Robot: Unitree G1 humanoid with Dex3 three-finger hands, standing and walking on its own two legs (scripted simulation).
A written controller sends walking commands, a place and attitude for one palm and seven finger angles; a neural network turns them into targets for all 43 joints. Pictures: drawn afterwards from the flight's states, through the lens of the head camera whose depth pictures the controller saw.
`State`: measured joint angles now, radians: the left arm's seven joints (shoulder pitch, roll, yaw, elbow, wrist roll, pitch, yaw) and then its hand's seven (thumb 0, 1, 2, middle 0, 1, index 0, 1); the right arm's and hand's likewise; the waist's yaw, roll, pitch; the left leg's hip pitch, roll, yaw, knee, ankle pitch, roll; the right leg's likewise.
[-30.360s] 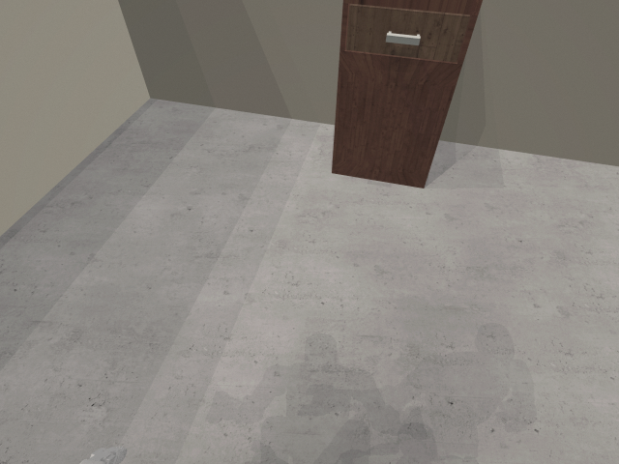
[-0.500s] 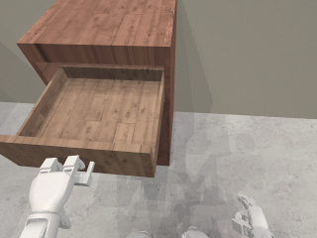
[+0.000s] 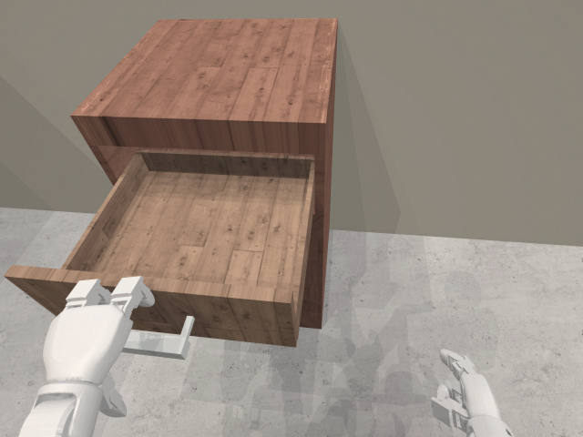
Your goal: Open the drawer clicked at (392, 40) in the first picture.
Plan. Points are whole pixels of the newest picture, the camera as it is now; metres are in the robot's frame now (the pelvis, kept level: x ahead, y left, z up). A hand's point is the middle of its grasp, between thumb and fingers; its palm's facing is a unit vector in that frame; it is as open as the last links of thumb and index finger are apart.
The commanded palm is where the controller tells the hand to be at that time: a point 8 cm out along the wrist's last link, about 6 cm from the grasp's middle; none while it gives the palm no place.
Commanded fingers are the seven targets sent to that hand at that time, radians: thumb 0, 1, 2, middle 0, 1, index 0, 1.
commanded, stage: lift the hand off the handle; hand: left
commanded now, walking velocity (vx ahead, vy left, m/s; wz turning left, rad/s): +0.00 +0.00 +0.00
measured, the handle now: (152, 331) +0.26 +0.26 -0.03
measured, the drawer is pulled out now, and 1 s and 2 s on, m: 0.30 0.30 0.30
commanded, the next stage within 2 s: draw the hand back to the body in 0.66 s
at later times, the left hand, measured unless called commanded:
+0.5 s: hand (85, 319) +0.21 +0.26 +0.11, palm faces +0.09 -0.08 -0.99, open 13.8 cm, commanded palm +0.18 +0.26 +0.16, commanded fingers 0.00 -0.50 0.30 -0.30 -1.20 -0.30 -1.20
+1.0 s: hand (92, 309) +0.22 +0.25 +0.13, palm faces +0.09 -0.08 -0.99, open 13.8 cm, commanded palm +0.18 +0.25 +0.18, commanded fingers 0.00 -0.50 0.30 -0.30 -1.20 -0.30 -1.20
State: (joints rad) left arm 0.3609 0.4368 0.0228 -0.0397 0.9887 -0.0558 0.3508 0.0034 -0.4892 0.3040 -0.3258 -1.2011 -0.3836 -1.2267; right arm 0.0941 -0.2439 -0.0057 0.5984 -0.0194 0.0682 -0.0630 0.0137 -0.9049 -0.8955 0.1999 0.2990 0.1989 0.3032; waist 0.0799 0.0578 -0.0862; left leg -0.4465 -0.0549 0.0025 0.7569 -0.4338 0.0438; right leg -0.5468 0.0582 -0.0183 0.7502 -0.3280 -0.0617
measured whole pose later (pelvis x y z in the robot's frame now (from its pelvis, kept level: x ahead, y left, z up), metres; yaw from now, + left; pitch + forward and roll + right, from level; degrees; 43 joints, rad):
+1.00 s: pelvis +0.01 +0.01 +0.03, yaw +0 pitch +1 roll -1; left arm 0.41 0.50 0.02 -0.39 0.90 0.03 0.12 0.00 -0.49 0.30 -0.32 -1.20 -0.32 -1.20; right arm 0.11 -0.25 0.04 0.57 0.01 0.12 0.00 0.01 -0.90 -0.90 0.20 0.30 0.20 0.30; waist 0.11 0.10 -0.03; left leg -0.19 -0.06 0.00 0.50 -0.33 0.06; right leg -0.29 0.06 0.00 0.50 -0.23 -0.04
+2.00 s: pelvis +0.02 -0.01 +0.03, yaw +3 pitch -2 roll +0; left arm 0.56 0.33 0.28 -0.48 -0.07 -0.15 0.11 0.00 0.32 0.65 -0.25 -0.67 -0.25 -0.67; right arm 0.17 -0.21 0.01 0.64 0.02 -0.16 -0.07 0.02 -0.90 -0.90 0.20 0.30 0.20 0.30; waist 0.05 0.07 0.01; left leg -0.09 -0.04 -0.06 0.45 -0.32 0.03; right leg -0.17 0.07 -0.06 0.44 -0.24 -0.07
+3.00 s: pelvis -0.03 +0.00 +0.02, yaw +4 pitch +2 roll +0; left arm 0.63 0.42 0.38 -0.64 -0.04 -0.21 0.14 0.02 0.89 0.90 -0.21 -0.30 -0.21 -0.30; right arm 0.17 -0.19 0.01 0.54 0.01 -0.07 -0.06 0.01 -0.90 -0.90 0.20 0.30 0.20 0.30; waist -0.01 -0.04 -0.01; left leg -0.31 -0.06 -0.03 0.58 -0.29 0.04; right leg -0.37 0.03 -0.09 0.53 -0.19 -0.06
